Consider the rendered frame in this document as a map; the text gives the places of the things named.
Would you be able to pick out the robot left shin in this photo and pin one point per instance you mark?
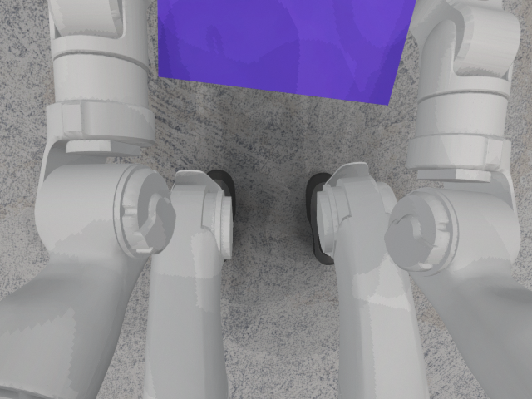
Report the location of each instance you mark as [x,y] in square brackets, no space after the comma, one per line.
[195,177]

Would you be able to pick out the carton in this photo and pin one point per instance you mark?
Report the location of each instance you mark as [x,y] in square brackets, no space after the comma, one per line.
[340,49]

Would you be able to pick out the left robot forearm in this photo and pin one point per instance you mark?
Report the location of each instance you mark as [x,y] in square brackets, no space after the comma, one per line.
[100,63]

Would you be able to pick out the robot left thigh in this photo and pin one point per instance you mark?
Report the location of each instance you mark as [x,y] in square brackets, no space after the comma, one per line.
[184,351]

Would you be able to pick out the robot left upper arm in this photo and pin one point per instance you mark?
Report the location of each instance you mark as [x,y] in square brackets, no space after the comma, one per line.
[99,223]

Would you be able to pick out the right robot forearm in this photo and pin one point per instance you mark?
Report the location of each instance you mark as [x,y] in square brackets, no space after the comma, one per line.
[466,55]

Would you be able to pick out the robot right upper arm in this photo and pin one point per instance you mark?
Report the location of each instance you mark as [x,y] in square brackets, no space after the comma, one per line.
[459,247]

